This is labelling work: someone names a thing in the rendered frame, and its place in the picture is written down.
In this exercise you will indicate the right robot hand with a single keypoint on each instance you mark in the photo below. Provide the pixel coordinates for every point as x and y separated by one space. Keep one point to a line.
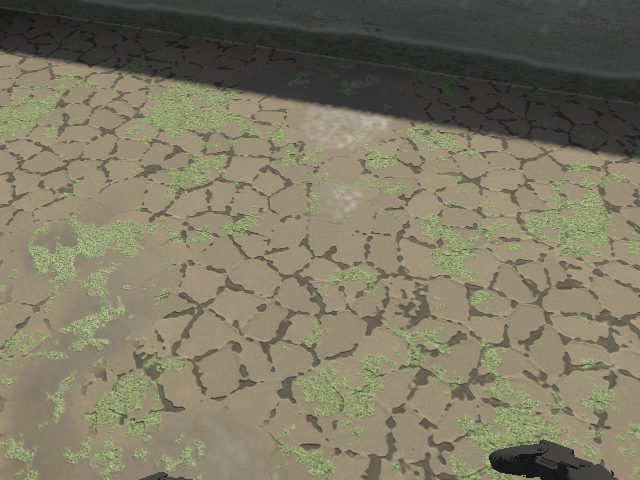
547 460

